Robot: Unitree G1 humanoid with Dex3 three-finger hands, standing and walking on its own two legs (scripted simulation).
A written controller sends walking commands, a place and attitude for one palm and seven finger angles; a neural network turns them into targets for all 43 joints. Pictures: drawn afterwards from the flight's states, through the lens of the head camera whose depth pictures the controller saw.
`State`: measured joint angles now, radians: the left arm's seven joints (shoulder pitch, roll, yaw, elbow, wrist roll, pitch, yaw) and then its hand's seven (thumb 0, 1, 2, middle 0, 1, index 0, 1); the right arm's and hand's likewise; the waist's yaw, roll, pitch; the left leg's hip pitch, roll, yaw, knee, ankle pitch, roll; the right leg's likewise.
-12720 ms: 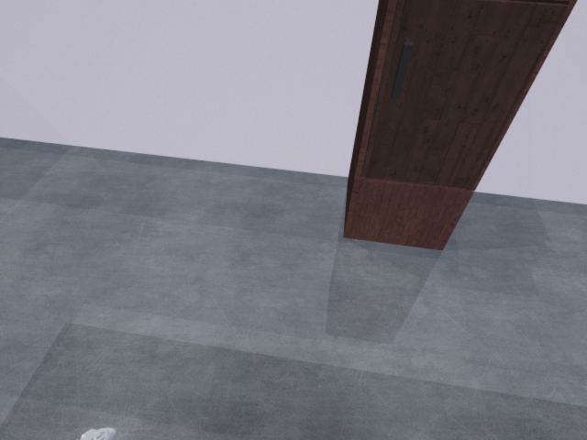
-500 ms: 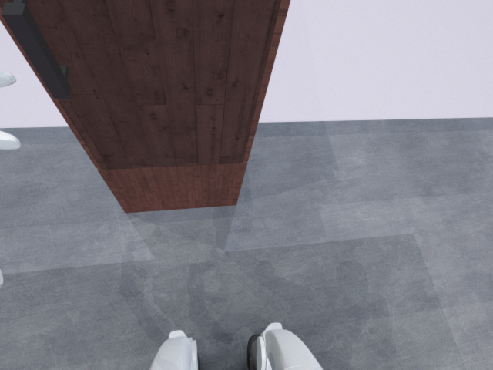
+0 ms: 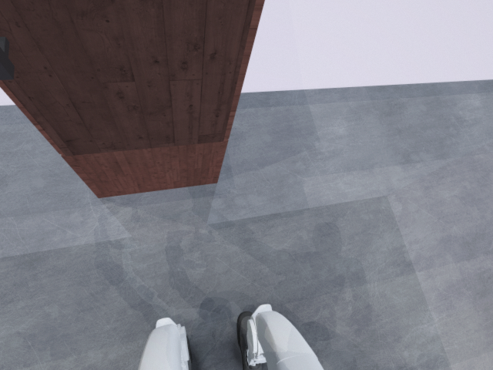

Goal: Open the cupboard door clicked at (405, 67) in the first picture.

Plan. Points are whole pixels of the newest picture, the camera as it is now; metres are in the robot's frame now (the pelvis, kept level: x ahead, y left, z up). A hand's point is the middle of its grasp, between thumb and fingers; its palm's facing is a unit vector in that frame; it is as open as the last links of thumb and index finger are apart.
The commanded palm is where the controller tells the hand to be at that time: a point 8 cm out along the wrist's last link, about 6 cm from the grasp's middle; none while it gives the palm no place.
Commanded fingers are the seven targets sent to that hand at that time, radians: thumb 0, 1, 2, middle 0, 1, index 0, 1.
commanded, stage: move the hooked fingers beside the handle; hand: left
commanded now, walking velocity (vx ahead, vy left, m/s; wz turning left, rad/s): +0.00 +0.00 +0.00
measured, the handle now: out of the picture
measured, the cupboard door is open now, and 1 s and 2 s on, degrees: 0 0 0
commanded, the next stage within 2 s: slide the fingers in behind the handle in 0.72 s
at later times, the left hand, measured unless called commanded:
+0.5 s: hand out of the picture +0.50 +0.35 +0.12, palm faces +0.10 -0.99 +0.00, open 14.0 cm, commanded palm +0.50 +0.38 +0.10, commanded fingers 0.00 -0.50 0.30 -0.30 -1.20 -0.30 -1.20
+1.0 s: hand out of the picture +0.52 +0.33 +0.11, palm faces +0.08 -1.00 -0.01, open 14.0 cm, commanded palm +0.51 +0.36 +0.10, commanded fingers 0.00 -0.50 0.30 -0.30 -1.20 -0.30 -1.20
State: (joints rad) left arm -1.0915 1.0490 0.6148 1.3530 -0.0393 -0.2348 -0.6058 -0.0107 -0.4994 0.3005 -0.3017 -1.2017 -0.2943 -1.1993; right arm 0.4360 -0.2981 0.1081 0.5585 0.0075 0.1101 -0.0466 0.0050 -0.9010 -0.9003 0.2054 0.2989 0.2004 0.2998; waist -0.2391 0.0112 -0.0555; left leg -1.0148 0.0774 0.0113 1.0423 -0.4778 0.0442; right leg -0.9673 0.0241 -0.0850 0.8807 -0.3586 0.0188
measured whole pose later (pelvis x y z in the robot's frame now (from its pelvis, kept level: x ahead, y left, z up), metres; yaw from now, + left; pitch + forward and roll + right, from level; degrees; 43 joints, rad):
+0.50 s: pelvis +0.00 +0.00 +0.00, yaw +1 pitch +24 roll -6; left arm -1.02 1.00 0.62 1.32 -0.07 -0.25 -0.59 -0.01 -0.50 0.30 -0.30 -1.20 -0.29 -1.20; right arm 0.42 -0.30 0.09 0.55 0.01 0.11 -0.03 0.00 -0.90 -0.90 0.21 0.30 0.20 0.30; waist -0.22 0.01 -0.07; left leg -0.97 0.08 0.00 1.03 -0.48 0.04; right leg -0.92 0.03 -0.09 0.86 -0.36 0.01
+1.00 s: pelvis +0.00 +0.00 +0.00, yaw +0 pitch +25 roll -6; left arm -1.09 0.99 0.59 1.32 -0.05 -0.25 -0.56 -0.01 -0.50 0.30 -0.30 -1.20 -0.29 -1.20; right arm 0.43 -0.29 0.11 0.57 0.01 0.11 -0.04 0.00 -0.90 -0.90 0.21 0.30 0.20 0.30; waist -0.24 0.01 -0.06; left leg -1.02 0.08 0.00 1.05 -0.48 0.04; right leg -0.97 0.03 -0.09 0.89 -0.36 0.01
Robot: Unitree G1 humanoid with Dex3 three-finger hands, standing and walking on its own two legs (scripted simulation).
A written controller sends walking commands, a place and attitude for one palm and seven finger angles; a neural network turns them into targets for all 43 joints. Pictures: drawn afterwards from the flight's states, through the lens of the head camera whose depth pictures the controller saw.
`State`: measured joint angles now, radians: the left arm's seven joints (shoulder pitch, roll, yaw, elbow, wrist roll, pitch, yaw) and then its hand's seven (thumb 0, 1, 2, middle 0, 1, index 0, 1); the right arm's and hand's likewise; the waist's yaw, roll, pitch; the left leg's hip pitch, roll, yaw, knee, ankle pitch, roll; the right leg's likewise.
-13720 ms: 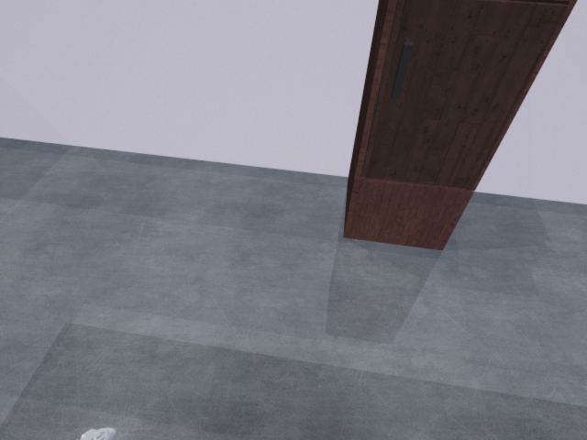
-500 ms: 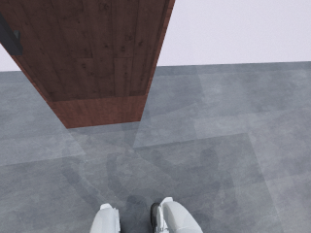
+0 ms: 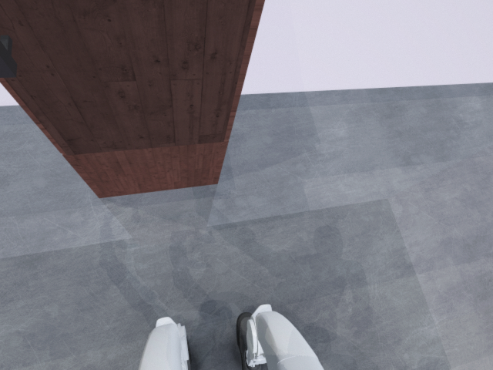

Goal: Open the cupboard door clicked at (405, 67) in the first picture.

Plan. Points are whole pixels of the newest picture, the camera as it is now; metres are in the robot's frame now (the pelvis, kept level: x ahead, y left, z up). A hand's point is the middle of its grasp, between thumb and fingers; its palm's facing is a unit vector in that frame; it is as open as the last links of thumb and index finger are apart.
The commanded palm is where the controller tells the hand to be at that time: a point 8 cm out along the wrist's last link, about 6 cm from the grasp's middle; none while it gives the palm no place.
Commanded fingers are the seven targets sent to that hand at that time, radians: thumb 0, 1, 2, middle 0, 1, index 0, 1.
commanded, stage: slide the fingers in behind the handle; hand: left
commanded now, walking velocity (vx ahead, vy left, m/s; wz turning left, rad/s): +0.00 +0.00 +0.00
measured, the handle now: out of the picture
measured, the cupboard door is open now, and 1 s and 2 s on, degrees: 0 0 0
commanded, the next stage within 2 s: close the thumb around the handle in 1.42 s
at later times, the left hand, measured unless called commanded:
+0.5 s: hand out of the picture +0.52 +0.31 +0.11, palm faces +0.07 -1.00 +0.01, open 14.0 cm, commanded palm +0.51 +0.33 +0.10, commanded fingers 0.00 -0.50 0.30 -0.30 -1.20 -0.30 -1.20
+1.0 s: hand out of the picture +0.52 +0.27 +0.11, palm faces +0.06 -1.00 +0.00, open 14.0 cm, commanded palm +0.51 +0.30 +0.10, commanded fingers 0.00 -0.50 0.30 -0.30 -1.20 -0.30 -1.20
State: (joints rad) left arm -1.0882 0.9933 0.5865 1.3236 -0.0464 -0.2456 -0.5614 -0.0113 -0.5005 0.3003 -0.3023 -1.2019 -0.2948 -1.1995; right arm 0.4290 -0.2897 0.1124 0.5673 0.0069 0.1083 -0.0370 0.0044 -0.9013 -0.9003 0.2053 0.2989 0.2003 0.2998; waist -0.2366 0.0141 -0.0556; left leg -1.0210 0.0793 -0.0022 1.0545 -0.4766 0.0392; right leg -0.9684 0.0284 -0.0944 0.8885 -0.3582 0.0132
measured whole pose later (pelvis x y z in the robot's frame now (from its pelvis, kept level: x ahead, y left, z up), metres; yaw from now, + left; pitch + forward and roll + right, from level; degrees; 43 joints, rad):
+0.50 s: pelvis +0.01 +0.00 +0.01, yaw +1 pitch +23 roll -6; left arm -1.00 0.85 0.54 1.26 -0.09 -0.28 -0.50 -0.01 -0.50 0.30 -0.30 -1.20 -0.29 -1.20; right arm 0.42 -0.29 0.08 0.58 0.00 0.11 -0.02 0.00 -0.90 -0.90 0.20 0.30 0.20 0.30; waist -0.21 0.01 -0.07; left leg -0.94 0.07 0.00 1.01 -0.48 0.04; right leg -0.89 0.03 -0.09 0.86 -0.36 0.01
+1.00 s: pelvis +0.01 -0.01 +0.01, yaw +1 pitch +22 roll -5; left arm -1.00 0.76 0.50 1.26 -0.08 -0.30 -0.41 -0.01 -0.50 0.30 -0.30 -1.20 -0.30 -1.20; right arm 0.43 -0.28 0.08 0.60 -0.01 0.10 -0.02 0.01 -0.90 -0.90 0.20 0.30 0.20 0.30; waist -0.21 0.02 -0.07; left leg -0.91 0.07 0.01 0.99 -0.47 0.03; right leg -0.88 0.02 -0.08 0.86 -0.37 0.01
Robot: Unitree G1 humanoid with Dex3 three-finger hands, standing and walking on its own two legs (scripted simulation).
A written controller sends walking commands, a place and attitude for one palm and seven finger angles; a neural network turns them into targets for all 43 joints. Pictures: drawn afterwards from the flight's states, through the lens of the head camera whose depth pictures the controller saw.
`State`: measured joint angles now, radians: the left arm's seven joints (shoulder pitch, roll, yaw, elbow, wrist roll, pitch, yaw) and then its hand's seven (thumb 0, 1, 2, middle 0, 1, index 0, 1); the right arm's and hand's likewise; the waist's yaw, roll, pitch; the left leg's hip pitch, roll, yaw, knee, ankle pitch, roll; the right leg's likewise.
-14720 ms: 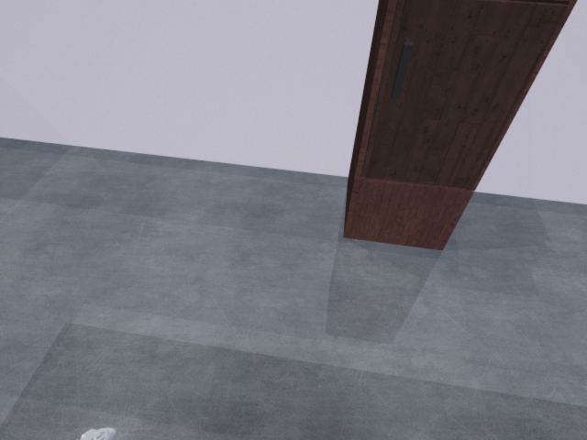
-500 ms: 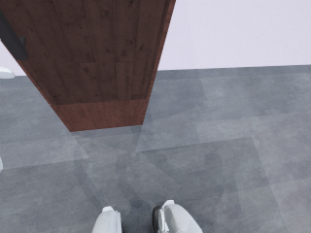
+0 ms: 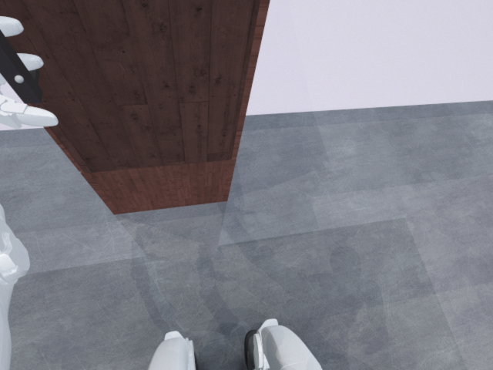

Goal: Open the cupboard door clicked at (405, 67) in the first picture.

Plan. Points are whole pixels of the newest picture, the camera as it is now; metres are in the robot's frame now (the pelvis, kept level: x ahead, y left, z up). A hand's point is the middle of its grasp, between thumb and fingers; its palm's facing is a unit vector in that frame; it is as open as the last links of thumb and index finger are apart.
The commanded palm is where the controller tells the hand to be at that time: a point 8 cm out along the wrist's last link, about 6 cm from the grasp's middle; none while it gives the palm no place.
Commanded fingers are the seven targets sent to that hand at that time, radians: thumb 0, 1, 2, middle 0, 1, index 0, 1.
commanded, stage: slide the fingers in behind the handle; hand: left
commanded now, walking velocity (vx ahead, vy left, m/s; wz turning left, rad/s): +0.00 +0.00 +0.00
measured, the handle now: (8, 49) +0.57 +0.29 +0.10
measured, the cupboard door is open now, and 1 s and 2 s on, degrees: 0 0 22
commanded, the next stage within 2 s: close the thumb around the handle in 0.42 s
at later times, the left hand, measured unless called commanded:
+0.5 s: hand (22, 79) +0.52 +0.26 +0.10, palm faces +0.07 -1.00 -0.01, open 14.0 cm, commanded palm +0.51 +0.30 +0.09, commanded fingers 0.00 -0.50 0.30 -0.30 -1.20 -0.30 -1.20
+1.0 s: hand (25, 77) +0.53 +0.26 +0.10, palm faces +0.06 -1.00 -0.01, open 8.0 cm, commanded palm +0.51 +0.30 +0.09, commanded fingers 0.00 0.90 0.90 -0.40 -1.35 -0.40 -1.35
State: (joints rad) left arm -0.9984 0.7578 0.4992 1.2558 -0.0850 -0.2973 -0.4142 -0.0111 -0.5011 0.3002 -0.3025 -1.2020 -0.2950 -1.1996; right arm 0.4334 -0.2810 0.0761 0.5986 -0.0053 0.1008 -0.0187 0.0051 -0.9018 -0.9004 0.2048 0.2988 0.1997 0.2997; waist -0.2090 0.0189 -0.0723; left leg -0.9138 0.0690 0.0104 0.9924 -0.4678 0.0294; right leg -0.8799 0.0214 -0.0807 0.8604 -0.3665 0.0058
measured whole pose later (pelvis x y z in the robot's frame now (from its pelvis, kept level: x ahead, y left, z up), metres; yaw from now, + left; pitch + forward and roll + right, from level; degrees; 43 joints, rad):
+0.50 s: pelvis +0.00 +0.00 +0.00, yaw +0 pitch +22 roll -4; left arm -0.98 0.74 0.49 1.25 -0.09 -0.32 -0.38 -0.01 -0.50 0.30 -0.29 -1.20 -0.29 -1.20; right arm 0.42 -0.29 0.06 0.60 -0.01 0.09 -0.02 0.01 -0.90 -0.90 0.20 0.30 0.20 0.30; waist -0.20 0.02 -0.07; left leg -0.90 0.07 0.01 0.98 -0.46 0.02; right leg -0.87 0.02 -0.08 0.86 -0.37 0.00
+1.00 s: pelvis +0.00 +0.00 +0.00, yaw +0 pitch +23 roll -4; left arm -1.00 0.75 0.50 1.26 -0.09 -0.32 -0.39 0.00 0.37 0.67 -0.36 -1.30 -0.36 -1.29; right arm 0.43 -0.28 0.07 0.61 -0.01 0.09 -0.02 0.01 -0.90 -0.90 0.20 0.30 0.20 0.30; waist -0.21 0.02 -0.07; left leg -0.91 0.07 0.01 0.99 -0.47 0.02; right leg -0.89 0.02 -0.08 0.86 -0.37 0.00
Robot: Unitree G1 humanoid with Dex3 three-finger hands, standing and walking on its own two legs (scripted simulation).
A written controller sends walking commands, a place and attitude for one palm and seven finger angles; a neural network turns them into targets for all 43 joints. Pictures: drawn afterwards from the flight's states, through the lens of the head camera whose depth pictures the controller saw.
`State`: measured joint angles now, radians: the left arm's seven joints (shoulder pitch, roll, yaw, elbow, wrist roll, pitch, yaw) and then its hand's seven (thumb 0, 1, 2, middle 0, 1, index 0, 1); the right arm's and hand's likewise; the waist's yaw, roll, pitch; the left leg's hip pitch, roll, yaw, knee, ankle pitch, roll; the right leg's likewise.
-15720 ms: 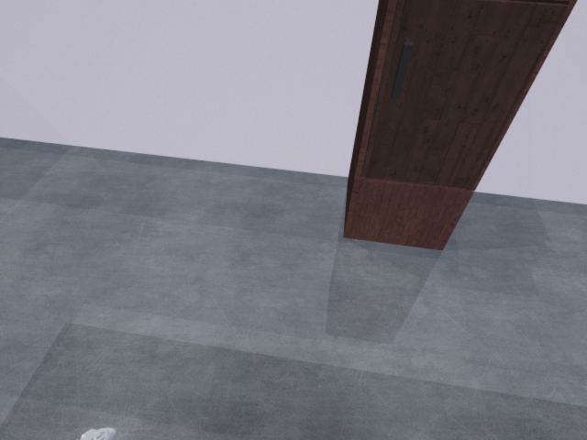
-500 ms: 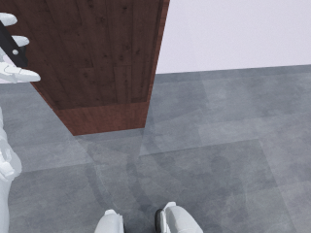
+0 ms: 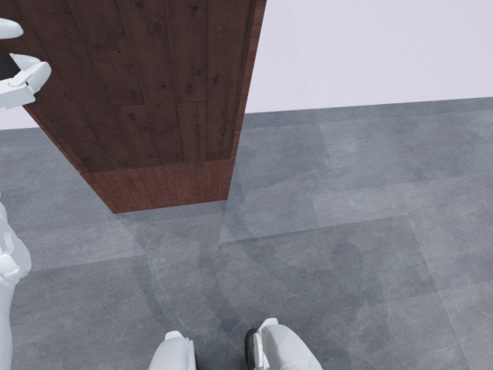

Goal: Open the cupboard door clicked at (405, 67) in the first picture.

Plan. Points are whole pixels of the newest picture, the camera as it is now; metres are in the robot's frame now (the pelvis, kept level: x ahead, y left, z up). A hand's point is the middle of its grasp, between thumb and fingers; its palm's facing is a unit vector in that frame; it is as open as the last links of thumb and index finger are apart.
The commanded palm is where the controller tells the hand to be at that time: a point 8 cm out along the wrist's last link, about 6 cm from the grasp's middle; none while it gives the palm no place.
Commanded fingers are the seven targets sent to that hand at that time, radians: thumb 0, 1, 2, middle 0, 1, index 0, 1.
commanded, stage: close the thumb around the handle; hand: left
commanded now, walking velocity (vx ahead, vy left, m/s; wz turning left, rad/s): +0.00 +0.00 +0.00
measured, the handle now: (1, 51) +0.57 +0.29 +0.10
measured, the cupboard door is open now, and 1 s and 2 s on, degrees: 0 22 48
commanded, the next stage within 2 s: pull the door open along its arc in 0.22 s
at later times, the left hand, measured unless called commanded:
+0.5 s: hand (18, 81) +0.52 +0.26 +0.10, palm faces +0.06 -1.00 -0.01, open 5.7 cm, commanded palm +0.48 +0.30 +0.09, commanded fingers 0.00 0.90 0.90 -0.40 -1.35 -0.40 -1.35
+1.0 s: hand (52, 159) +0.40 +0.21 +0.10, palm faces +0.31 -0.95 +0.05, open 5.9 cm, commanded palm +0.33 +0.24 +0.09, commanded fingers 0.00 0.90 0.90 -0.40 -1.35 -0.40 -1.35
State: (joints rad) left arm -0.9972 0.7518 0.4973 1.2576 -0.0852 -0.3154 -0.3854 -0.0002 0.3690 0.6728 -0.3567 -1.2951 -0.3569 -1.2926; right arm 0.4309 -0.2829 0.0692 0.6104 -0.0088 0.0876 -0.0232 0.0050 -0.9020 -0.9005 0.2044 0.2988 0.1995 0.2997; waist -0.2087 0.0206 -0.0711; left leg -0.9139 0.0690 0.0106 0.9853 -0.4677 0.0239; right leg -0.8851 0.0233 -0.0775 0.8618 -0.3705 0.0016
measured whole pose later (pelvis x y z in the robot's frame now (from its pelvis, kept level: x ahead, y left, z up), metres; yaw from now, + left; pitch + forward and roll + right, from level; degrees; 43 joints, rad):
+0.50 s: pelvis +0.00 +0.00 +0.00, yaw -1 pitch +22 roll -4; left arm -0.94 0.73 0.51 1.21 -0.10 -0.31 -0.39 0.00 0.72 0.82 -0.36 -1.35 -0.37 -1.35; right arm 0.43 -0.28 0.06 0.59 -0.01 0.10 -0.02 0.01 -0.90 -0.90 0.20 0.30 0.20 0.30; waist -0.20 0.02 -0.08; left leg -0.90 0.07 0.03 0.98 -0.47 0.03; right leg -0.87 0.03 -0.06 0.86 -0.37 0.01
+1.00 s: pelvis +0.01 +0.00 +0.02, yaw +0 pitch +14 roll -2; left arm -0.33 0.21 0.32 0.49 -0.18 -0.26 0.05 0.00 0.68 0.76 -0.35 -1.35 -0.38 -1.35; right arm 0.29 -0.25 0.01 0.54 0.01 0.03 0.03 0.01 -0.90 -0.90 0.20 0.30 0.20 0.30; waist -0.05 0.03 -0.13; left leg -0.67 0.04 0.05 0.87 -0.45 0.02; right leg -0.68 0.00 -0.04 0.81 -0.38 0.00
